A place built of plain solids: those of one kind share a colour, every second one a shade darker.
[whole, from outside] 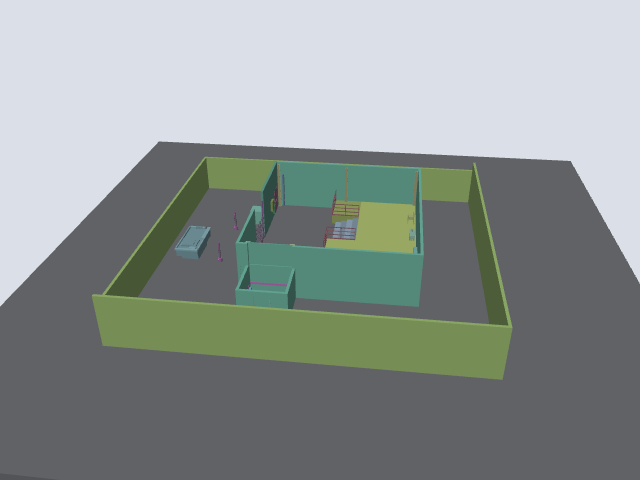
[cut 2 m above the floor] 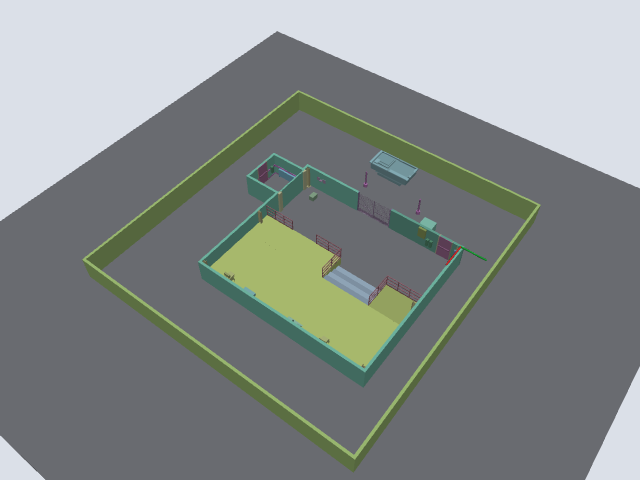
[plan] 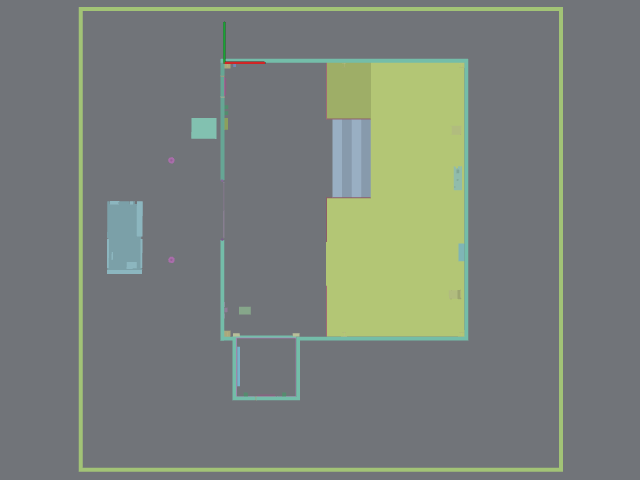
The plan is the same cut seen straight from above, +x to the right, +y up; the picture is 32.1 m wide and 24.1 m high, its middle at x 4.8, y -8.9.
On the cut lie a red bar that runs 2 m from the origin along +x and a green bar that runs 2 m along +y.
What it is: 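A works' assembly hall with a stage; one tall room on two levels; a low floor behind the doors and a raised floor 0.77 m over it, whose front bears 2 heads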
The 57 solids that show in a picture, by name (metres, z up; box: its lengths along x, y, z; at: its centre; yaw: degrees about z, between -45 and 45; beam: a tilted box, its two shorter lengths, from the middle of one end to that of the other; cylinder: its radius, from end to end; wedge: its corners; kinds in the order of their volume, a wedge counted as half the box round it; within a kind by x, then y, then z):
{
 "raised_floor_bank_1": {"box": [2.25, 7.0, 0.82], "at": [6.22, -10.25, 0.36]},
 "raised_floor_bank_2": {"box": [2.25, 2.85, 0.82], "at": [6.22, -1.43, 0.36]},
 "raised_floor_bank_3": {"box": [4.7, 13.75, 0.82], "at": [9.7, -6.88, 0.36]},
 "yard_bound_1": {"box": [0.2, 23.34, 3.12], "at": [-7.21, -8.87, 1.51]},
 "yard_bound_2": {"box": [24.31, 0.2, 3.82], "at": [4.85, -20.44, 1.86]},
 "yard_bound_3": {"box": [24.31, 0.2, 3.12], "at": [4.85, 2.7, 1.51]},
 "yard_bound_4": {"box": [0.2, 23.34, 3.82], "at": [16.9, -8.87, 1.86]},
 "wall_1": {"box": [0.2, 5.06, 4.15], "at": [-0.1, -11.43, 2.02]},
 "wall_2": {"box": [0.2, 6.11, 4.15], "at": [-0.1, -2.85, 2.02]},
 "wall_3": {"box": [0.8, 0.2, 4.15], "at": [0.2, -13.85, 2.02]},
 "wall_4": {"box": [0.2, 3.2, 2.45], "at": [0.5, -15.35, 1.18]},
 "wall_5": {"box": [3.4, 0.2, 2.45], "at": [2.1, -16.85, 1.18]},
 "wall_6": {"box": [3.0, 0.06, 2.45], "at": [2.1, -13.78, 1.18]},
 "wall_7": {"box": [3.12, 0.06, 4.15], "at": [2.1, -13.72, 2.02]},
 "wall_8": {"box": [0.2, 3.2, 2.45], "at": [3.7, -15.35, 1.18]},
 "wall_9": {"box": [12.45, 0.2, 4.15], "at": [6.03, 0.1, 2.02]},
 "wall_10": {"box": [8.65, 0.2, 4.15], "at": [7.92, -13.85, 2.02]},
 "wall_11": {"box": [0.2, 14.15, 4.15], "at": [12.15, -6.88, 2.02]},
 "beyond_skip_1": {"box": [0.1, 1.47, 0.12], "at": [-5.85, -9.57, 1.18], "yaw": -0.3},
 "beyond_skip_2": {"box": [0.12, 1.84, 0.12], "at": [-5.83, -7.88, 1.18], "yaw": -0.3},
 "beyond_skip_3": {"box": [0.86, 0.82, 0.12], "at": [-5.1, -9.52, 1.21], "yaw": -0.3},
 "beyond_skip_4": {"box": [1.15, 1.01, 0.1], "at": [-5.02, -9.48, 1.19], "yaw": -0.3},
 "beyond_skip_5": {"box": [0.54, 0.17, 0.12], "at": [-5.02, -7.03, 1.18], "yaw": -0.3},
 "beyond_skip_6": {"box": [1.76, 0.2, 0.12], "at": [-5.01, -10.51, 1.18], "yaw": -0.3},
 "beyond_skip_7": {"box": [1.67, 3.38, 0.56], "at": [-5.0, -8.78, 0.84], "yaw": -0.3},
 "beyond_skip_8": {"box": [1.3, 2.23, 1.1], "at": [-5.0, -8.76, 0.49], "yaw": -0.3},
 "beyond_skip_9": {"box": [0.51, 0.32, 0.08], "at": [-4.65, -10.16, 1.16], "yaw": -0.3},
 "beyond_skip_10": {"box": [0.3, 1.78, 0.07], "at": [-4.25, -7.84, 1.21], "yaw": -0.3},
 "beyond_skip_11": {"box": [0.1, 1.47, 0.12], "at": [-4.17, -9.58, 1.18], "yaw": -0.3},
 "door_landing_1": {"box": [0.5, 3.9, 0.2], "at": [5.67, -4.8, 0.05]},
 "door_landing_2": {"box": [0.5, 3.9, 0.36], "at": [6.16, -4.8, 0.13]},
 "door_landing_3": {"box": [0.5, 3.9, 0.51], "at": [6.64, -4.8, 0.21]},
 "door_landing_4": {"box": [0.5, 3.9, 0.67], "at": [7.12, -4.8, 0.28]},
 "beyond_pallets_1": {"box": [1.26, 1.05, 1.21], "at": [-1.03, -3.3, 0.59], "yaw": -0.2},
 "pier_1": {"box": [0.34, 0.17, 4.15], "at": [0.6, -13.66, 2.02]},
 "pier_2": {"box": [0.34, 0.17, 4.15], "at": [3.6, -13.66, 2.02]},
 "radiator_1": {"box": [0.14, 1.98, 0.76], "at": [0.72, -15.25, 0.49]},
 "door_leaf_1": {"box": [0.044, 1.0, 2.15], "at": [0.0, -1.2, 1.02]},
 "door_leaf_2": {"box": [1.0, 0.044, 2.15], "at": [2.1, -16.75, 1.02]},
 "carton_1": {"box": [0.6, 0.4, 0.45], "at": [1.03, -12.45, 0.17]},
 "distribution_board_1": {"box": [0.18, 0.6, 0.91], "at": [0.09, -3.07, 1.5]},
 "downpipe_1": {"box": [0.14, 0.21, 3.05], "at": [0.51, -0.11, 1.49]},
 "signing_shelf_1": {"box": [0.3, 0.9, 0.26], "at": [11.9, -9.52, 1.72]},
 "chair_stack_1": {"box": [0.43, 0.41, 0.04], "at": [11.48, -11.63, 1.58], "yaw": 0.8},
 "chair_stack_2": {"box": [0.43, 0.45, 0.25], "at": [11.63, -3.39, 1.3]},
 "steel_column_1": {"box": [0.34, 0.34, 0.07], "at": [0.14, -13.63, -0.02]},
 "steel_column_2": {"box": [0.22, 0.014, 3.95], "at": [0.14, -0.22, 1.93]},
 "steel_column_3": {"box": [0.22, 0.014, 3.95], "at": [6.03, -0.22, 1.93]},
 "steel_column_4": {"box": [0.22, 0.014, 3.95], "at": [11.91, -0.22, 1.93]},
 "bench_short_1": {"box": [0.4, 1.09, 0.07], "at": [11.72, -5.86, 1.19]},
 "deck_rail_1": {"box": [0.05, 2.55, 0.05], "at": [5.13, -12.47, 1.79]},
 "deck_rail_2": {"box": [0.05, 2.25, 0.05], "at": [5.13, -7.88, 1.79]},
 "deck_rail_3": {"box": [0.05, 2.85, 0.05], "at": [5.13, -1.43, 1.79]},
 "deck_rail_4": {"box": [2.25, 0.05, 0.05], "at": [6.22, -6.78, 1.79]},
 "deck_rail_5": {"box": [2.25, 0.05, 0.05], "at": [6.22, -2.82, 1.79]},
 "low_rail_1": {"box": [0.024, 2.94, 0.16], "at": [0.61, -15.28, 0.9]},
 "low_rail_2": {"box": [3.0, 0.024, 0.16], "at": [2.1, -13.82, 0.9]}
}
